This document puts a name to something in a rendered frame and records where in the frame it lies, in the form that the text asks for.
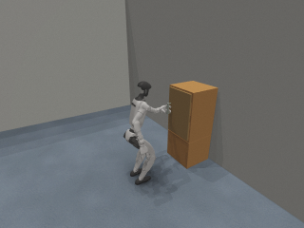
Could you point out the robot left hand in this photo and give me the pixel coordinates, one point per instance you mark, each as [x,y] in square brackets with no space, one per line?
[163,108]

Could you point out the robot right thigh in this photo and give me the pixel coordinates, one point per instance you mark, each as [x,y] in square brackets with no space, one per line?
[151,151]

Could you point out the left robot forearm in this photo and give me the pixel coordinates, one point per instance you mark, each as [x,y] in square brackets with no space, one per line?
[155,110]

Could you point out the robot right hand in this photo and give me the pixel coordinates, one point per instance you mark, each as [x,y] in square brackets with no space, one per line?
[143,150]

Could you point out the cupboard door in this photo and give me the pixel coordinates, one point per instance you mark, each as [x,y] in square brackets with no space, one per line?
[179,118]

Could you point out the robot right upper arm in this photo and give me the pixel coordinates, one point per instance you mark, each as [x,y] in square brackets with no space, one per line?
[142,108]

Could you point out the right robot forearm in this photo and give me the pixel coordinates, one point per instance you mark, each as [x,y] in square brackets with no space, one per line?
[137,130]

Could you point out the robot left foot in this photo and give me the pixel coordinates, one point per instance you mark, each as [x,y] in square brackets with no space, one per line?
[133,173]

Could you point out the handle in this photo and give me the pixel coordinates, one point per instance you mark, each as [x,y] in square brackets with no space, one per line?
[167,109]

